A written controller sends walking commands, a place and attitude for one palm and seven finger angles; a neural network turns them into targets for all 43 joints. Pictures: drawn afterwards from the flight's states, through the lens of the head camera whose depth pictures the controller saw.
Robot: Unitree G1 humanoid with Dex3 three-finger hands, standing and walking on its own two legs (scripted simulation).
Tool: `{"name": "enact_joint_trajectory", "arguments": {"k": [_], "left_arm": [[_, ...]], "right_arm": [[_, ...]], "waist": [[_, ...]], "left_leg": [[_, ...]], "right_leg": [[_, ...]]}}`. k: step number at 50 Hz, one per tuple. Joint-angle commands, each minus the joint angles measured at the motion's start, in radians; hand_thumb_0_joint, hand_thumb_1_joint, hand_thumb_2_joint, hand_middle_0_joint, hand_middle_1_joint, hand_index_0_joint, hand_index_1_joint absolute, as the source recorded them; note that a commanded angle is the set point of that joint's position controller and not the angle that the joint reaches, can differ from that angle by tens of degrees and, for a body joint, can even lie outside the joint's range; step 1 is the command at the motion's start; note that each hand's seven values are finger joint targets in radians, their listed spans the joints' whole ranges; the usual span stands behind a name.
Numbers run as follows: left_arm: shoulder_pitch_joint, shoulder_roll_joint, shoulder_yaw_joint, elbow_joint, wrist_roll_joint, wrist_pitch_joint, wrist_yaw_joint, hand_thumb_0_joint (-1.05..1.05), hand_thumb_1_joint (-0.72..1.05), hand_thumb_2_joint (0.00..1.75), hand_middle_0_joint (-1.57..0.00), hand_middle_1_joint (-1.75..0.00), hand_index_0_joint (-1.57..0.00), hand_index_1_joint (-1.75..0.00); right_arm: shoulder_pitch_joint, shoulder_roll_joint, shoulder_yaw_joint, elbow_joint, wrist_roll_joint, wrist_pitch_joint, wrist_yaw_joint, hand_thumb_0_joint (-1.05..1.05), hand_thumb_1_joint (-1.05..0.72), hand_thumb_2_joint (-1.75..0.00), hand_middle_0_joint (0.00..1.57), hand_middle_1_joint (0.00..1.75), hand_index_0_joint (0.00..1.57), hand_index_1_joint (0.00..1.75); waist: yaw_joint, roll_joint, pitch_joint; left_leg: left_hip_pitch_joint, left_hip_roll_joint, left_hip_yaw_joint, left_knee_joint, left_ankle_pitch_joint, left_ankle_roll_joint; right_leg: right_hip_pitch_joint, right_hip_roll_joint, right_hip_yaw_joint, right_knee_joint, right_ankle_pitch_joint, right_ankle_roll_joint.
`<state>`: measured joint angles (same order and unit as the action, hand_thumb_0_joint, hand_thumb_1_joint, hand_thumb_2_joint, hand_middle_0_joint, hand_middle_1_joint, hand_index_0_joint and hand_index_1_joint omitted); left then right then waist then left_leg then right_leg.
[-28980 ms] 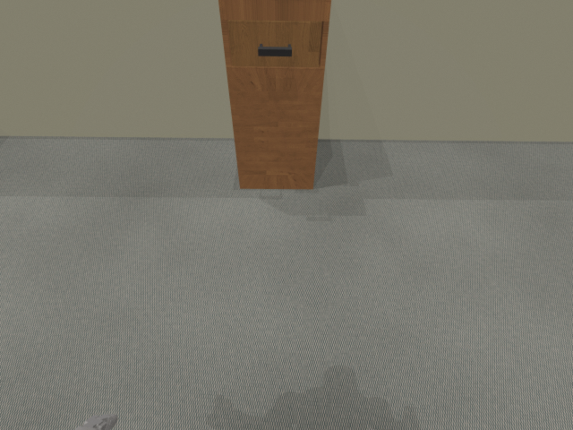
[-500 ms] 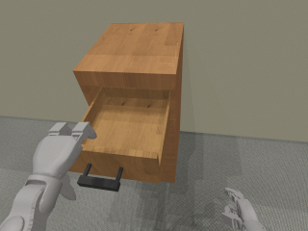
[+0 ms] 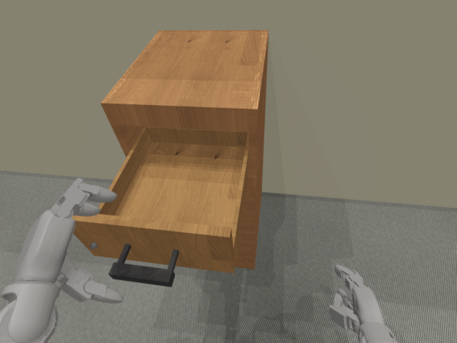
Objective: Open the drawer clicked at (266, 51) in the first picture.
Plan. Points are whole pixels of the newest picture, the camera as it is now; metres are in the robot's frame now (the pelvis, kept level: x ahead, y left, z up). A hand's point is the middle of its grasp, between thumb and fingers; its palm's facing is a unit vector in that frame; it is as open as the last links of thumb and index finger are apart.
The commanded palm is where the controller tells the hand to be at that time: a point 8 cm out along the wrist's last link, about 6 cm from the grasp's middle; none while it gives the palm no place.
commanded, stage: draw the hand back to the body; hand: left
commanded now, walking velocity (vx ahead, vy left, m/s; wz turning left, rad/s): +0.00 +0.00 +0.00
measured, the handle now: (146, 263) +0.26 +0.21 -0.04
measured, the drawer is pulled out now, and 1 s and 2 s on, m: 0.29 0.29 0.29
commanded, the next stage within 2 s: step back with the hand held close in 0.90 s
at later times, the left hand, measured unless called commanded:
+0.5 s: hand (86, 231) +0.21 +0.23 +0.15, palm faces +0.37 -0.83 -0.42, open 10.4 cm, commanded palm +0.16 +0.27 +0.17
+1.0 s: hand (72, 241) +0.20 +0.24 +0.16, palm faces +0.42 -0.81 -0.41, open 7.5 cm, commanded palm +0.14 +0.28 +0.18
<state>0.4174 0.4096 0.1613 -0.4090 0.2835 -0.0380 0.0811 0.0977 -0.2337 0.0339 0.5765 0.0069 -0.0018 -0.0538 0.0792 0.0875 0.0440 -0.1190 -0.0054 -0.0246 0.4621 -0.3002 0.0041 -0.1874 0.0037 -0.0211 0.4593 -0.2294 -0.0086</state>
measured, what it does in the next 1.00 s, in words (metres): stands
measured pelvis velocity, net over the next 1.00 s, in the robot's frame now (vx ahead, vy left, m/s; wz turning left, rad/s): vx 0.02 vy -0.01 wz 0.02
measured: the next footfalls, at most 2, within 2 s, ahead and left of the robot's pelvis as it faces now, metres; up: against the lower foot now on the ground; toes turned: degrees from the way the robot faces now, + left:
right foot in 1.94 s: -0.07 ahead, -0.12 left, +0.00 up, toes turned +2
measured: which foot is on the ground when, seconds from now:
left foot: down 0.00-1.00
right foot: down 0.00-1.00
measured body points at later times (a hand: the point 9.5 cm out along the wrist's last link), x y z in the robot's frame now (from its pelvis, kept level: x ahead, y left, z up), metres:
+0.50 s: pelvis +0.03 -0.01 +0.00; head +0.03 -0.03 +0.45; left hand +0.19 +0.27 +0.17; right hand +0.22 -0.22 -0.09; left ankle -0.03 +0.12 -0.74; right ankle +0.01 -0.11 -0.74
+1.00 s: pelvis +0.02 -0.01 +0.00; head +0.01 -0.03 +0.45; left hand +0.17 +0.28 +0.18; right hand +0.22 -0.21 -0.08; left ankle -0.03 +0.12 -0.74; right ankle +0.01 -0.11 -0.74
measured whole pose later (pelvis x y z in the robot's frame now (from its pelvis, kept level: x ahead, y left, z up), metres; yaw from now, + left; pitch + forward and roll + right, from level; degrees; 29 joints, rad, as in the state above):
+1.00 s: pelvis +0.02 -0.01 +0.00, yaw +1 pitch -2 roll +0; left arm 0.54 0.32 0.28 -0.47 -0.05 -0.11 0.12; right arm 0.18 -0.20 0.02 0.63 0.01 -0.15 -0.08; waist 0.06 0.07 0.00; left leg -0.09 0.00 -0.05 0.43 -0.31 -0.01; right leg -0.15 0.01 -0.05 0.44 -0.25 -0.02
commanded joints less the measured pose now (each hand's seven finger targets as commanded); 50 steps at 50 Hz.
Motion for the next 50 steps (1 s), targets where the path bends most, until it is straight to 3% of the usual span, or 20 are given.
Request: {"name": "enact_joint_trajectory", "arguments": {"k": [1,2,4,5,7,14,22,25,26,29,31,35,37,40,41,45,46,47,50], "left_arm": [[-0.080,0.134,0.217,-0.259,-0.294,-0.097,0.055,0.00,-0.29,0.39,-0.29,-1.07,-0.29,-1.07],[-0.094,0.085,0.171,-0.315,-0.300,-0.114,0.056,0.00,-0.26,0.40,-0.28,-1.04,-0.28,-1.04],[-0.073,0.051,0.143,-0.318,-0.309,-0.120,0.061,0.00,-0.18,0.43,-0.28,-1.00,-0.28,-1.00],[-0.077,0.065,0.156,-0.320,-0.311,-0.122,0.064,0.00,-0.15,0.45,-0.27,-0.98,-0.27,-0.98],[-0.063,0.068,0.170,-0.297,-0.314,-0.123,0.064,0.00,-0.08,0.48,-0.27,-0.93,-0.27,-0.93],[0.024,0.045,0.193,-0.255,-0.334,-0.127,0.043,0.00,0.17,0.58,-0.25,-0.77,-0.25,-0.77],[0.072,0.069,0.230,-0.293,-0.337,-0.133,0.042,0.00,0.44,0.70,-0.23,-0.59,-0.23,-0.59],[0.086,0.075,0.244,-0.298,-0.338,-0.132,0.045,0.00,0.55,0.75,-0.22,-0.52,-0.22,-0.52],[0.085,0.080,0.254,-0.287,-0.337,-0.130,0.046,0.00,0.58,0.76,-0.22,-0.50,-0.22,-0.50],[0.090,0.072,0.254,-0.268,-0.340,-0.129,0.047,0.00,0.69,0.81,-0.22,-0.43,-0.22,-0.43],[0.063,0.066,0.241,-0.277,-0.337,-0.128,0.046,0.00,0.76,0.84,-0.21,-0.39,-0.21,-0.39],[0.061,0.060,0.228,-0.269,-0.338,-0.128,0.049,0.00,0.90,0.90,-0.20,-0.30,-0.20,-0.30],[0.059,0.054,0.220,-0.261,-0.340,-0.128,0.047,0.00,0.90,0.90,-0.20,-0.30,-0.20,-0.30],[0.060,0.067,0.234,-0.266,-0.339,-0.129,0.051,0.00,0.90,0.90,-0.20,-0.30,-0.20,-0.30],[0.054,0.077,0.243,-0.268,-0.337,-0.129,0.051,0.00,0.90,0.90,-0.20,-0.30,-0.20,-0.30],[0.068,0.071,0.240,-0.296,-0.339,-0.132,0.051,0.00,0.90,0.90,-0.20,-0.30,-0.20,-0.30],[0.067,0.075,0.248,-0.276,-0.337,-0.130,0.052,0.00,0.90,0.90,-0.20,-0.30,-0.20,-0.30],[0.070,0.068,0.238,-0.286,-0.339,-0.133,0.051,0.00,0.90,0.90,-0.20,-0.30,-0.20,-0.30],[0.073,0.065,0.238,-0.267,-0.340,-0.132,0.051,0.00,0.90,0.90,-0.20,-0.30,-0.20,-0.30]], "right_arm": [[-0.105,-0.070,-0.027,-0.154,-0.006,-0.141,-0.053,0.00,-0.90,-0.90,0.20,0.30,0.20,0.30],[-0.087,-0.055,-0.018,-0.160,-0.010,-0.160,-0.053,0.00,-0.90,-0.90,0.20,0.30,0.20,0.30],[-0.066,-0.052,-0.016,-0.143,-0.013,-0.186,-0.050,0.00,-0.90,-0.90,0.20,0.30,0.20,0.30],[-0.057,-0.056,-0.017,-0.137,-0.016,-0.196,-0.048,0.00,-0.90,-0.90,0.20,0.30,0.20,0.30],[-0.050,-0.060,-0.021,-0.121,-0.017,-0.209,-0.044,0.00,-0.90,-0.90,0.20,0.30,0.20,0.30],[-0.049,-0.059,-0.038,-0.112,-0.012,-0.209,-0.030,0.00,-0.90,-0.90,0.20,0.30,0.20,0.30],[-0.053,-0.056,-0.052,-0.114,-0.005,-0.202,-0.031,0.00,-0.90,-0.90,0.20,0.30,0.20,0.30],[-0.052,-0.054,-0.056,-0.116,-0.003,-0.199,-0.035,0.00,-0.90,-0.90,0.20,0.30,0.20,0.30],[-0.057,-0.054,-0.056,-0.110,-0.002,-0.198,-0.037,0.00,-0.90,-0.90,0.20,0.30,0.20,0.30],[-0.054,-0.051,-0.057,-0.111,0.002,-0.192,-0.039,0.00,-0.90,-0.90,0.20,0.30,0.20,0.30],[-0.059,-0.055,-0.055,-0.112,0.004,-0.193,-0.037,0.00,-0.90,-0.90,0.20,0.30,0.20,0.30],[-0.058,-0.056,-0.055,-0.119,0.004,-0.197,-0.038,0.00,-0.90,-0.90,0.20,0.30,0.20,0.30],[-0.057,-0.056,-0.052,-0.116,0.004,-0.196,-0.037,0.00,-0.90,-0.90,0.20,0.30,0.20,0.30],[-0.059,-0.052,-0.051,-0.120,0.004,-0.199,-0.038,0.00,-0.90,-0.90,0.20,0.30,0.20,0.30],[-0.062,-0.054,-0.050,-0.117,0.003,-0.200,-0.038,0.00,-0.90,-0.90,0.20,0.30,0.20,0.30],[-0.054,-0.050,-0.049,-0.121,0.004,-0.206,-0.034,0.00,-0.90,-0.90,0.20,0.30,0.20,0.30],[-0.063,-0.049,-0.049,-0.115,0.003,-0.206,-0.035,0.00,-0.90,-0.90,0.20,0.30,0.20,0.30],[-0.056,-0.049,-0.048,-0.115,0.004,-0.207,-0.033,0.00,-0.90,-0.90,0.20,0.30,0.20,0.30],[-0.059,-0.050,-0.051,-0.118,0.007,-0.207,-0.032,0.00,-0.90,-0.90,0.20,0.30,0.20,0.30]], "waist": [[-0.017,-0.090,-0.147],[-0.019,-0.001,-0.165],[-0.025,0.075,-0.120],[-0.024,0.079,-0.115],[-0.025,0.035,-0.080],[-0.018,-0.048,-0.119],[-0.020,-0.030,-0.173],[-0.019,-0.060,-0.183],[-0.020,-0.041,-0.166],[-0.022,-0.059,-0.147],[-0.027,-0.015,-0.119],[-0.026,-0.053,-0.127],[-0.028,-0.023,-0.112],[-0.022,-0.050,-0.121],[-0.021,-0.023,-0.113],[-0.020,-0.011,-0.153],[-0.020,-0.006,-0.116],[-0.022,0.004,-0.123],[-0.023,-0.044,-0.109]], "left_leg": [[0.014,0.024,0.031,-0.087,0.194,0.017],[0.018,0.017,0.029,-0.096,0.212,0.012],[0.009,0.018,0.027,-0.103,0.257,0.002],[0.004,0.017,0.026,-0.102,0.275,0.000],[-0.012,0.022,0.021,-0.103,0.293,-0.003],[-0.008,0.026,0.025,-0.086,0.377,-0.001],[0.015,0.025,0.036,-0.069,0.425,-0.001],[0.016,0.023,0.038,-0.064,0.424,0.002],[0.014,0.022,0.039,-0.065,0.419,0.001],[0.005,0.024,0.037,-0.069,0.393,0.002],[-0.002,0.021,0.035,-0.077,0.357,-0.003],[-0.004,0.022,0.027,-0.081,0.325,0.005],[-0.008,0.022,0.025,-0.085,0.302,0.002],[-0.014,0.021,0.021,-0.083,0.302,0.003],[-0.014,0.018,0.023,-0.082,0.297,0.001],[-0.003,0.020,0.021,-0.077,0.332,-0.002],[-0.019,0.019,0.023,-0.080,0.318,-0.004],[-0.017,0.020,0.021,-0.081,0.319,-0.004],[-0.027,0.023,0.017,-0.083,0.292,-0.001]], "right_leg": [[0.126,-0.011,-0.023,-0.087,0.105,0.004],[0.139,-0.021,-0.028,-0.081,0.117,-0.002],[0.131,-0.021,-0.034,-0.078,0.154,-0.010],[0.136,-0.021,-0.034,-0.079,0.174,-0.010],[0.133,-0.017,-0.040,-0.085,0.193,-0.011],[0.162,-0.019,-0.039,-0.066,0.291,-0.005],[0.163,-0.024,-0.038,-0.062,0.349,0.002],[0.162,-0.024,-0.038,-0.058,0.358,0.004],[0.150,-0.022,-0.038,-0.069,0.352,0.002],[0.138,-0.023,-0.041,-0.066,0.327,0.004],[0.114,-0.022,-0.041,-0.079,0.277,0.002],[0.114,-0.024,-0.040,-0.074,0.246,0.003],[0.105,-0.024,-0.040,-0.081,0.218,0.001],[0.113,-0.023,-0.039,-0.073,0.220,0.000],[0.109,-0.024,-0.035,-0.083,0.216,-0.003],[0.126,-0.025,-0.040,-0.063,0.244,-0.003],[0.112,-0.025,-0.040,-0.075,0.236,-0.004],[0.118,-0.027,-0.042,-0.069,0.236,-0.004],[0.104,-0.025,-0.043,-0.071,0.205,-0.001]]}}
